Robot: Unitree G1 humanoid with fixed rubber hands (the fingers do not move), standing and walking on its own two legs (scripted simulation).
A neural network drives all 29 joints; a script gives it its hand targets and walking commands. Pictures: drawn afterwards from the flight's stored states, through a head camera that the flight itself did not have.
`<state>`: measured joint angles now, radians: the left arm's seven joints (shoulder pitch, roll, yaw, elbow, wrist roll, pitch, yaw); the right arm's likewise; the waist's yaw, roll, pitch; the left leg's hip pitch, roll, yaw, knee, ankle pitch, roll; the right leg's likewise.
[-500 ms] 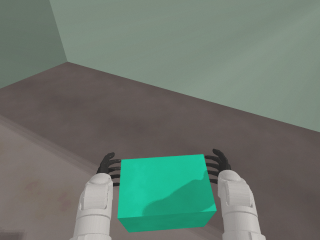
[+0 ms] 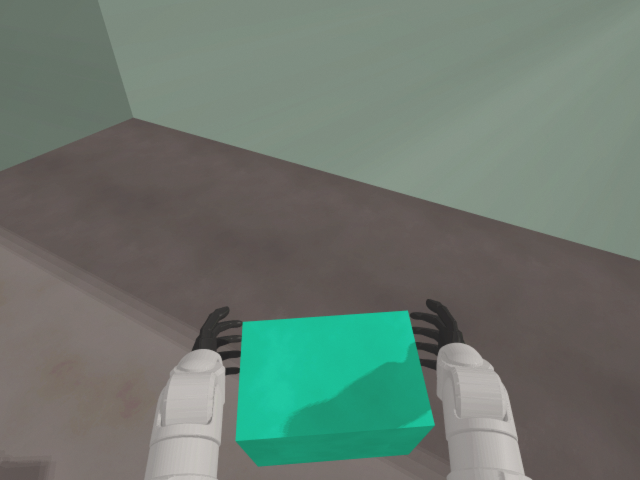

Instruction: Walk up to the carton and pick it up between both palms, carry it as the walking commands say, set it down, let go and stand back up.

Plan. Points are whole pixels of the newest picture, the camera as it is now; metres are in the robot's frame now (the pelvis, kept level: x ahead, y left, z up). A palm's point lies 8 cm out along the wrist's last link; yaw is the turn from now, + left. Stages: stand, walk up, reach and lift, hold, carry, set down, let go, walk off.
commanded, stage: hold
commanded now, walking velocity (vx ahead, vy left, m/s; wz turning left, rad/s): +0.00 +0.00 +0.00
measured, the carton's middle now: (330, 391) +0.28 -0.01 -0.04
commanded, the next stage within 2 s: carry in 0.16 s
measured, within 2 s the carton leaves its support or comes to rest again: neither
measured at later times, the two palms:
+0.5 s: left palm (208, 338) +0.29 +0.15 +0.07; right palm (450, 356) +0.26 -0.15 +0.07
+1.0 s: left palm (194, 341) +0.27 +0.16 +0.09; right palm (454, 372) +0.23 -0.14 +0.10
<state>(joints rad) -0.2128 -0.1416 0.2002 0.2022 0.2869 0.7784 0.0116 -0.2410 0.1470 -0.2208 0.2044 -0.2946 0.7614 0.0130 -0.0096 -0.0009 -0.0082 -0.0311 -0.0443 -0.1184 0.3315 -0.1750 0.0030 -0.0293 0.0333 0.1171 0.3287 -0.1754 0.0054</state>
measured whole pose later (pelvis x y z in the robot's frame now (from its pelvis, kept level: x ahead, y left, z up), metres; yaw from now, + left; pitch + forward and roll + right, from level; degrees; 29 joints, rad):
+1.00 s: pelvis +0.00 +0.05 -0.01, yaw -11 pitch +3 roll +0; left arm -0.13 -0.13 0.06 -0.38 0.11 1.28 0.23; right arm -0.14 0.13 -0.06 -0.38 -0.11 1.26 -0.20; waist 0.02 -0.02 -0.17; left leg -0.33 0.04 0.13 0.54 -0.26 0.02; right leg -0.35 -0.04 -0.08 0.54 -0.25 0.00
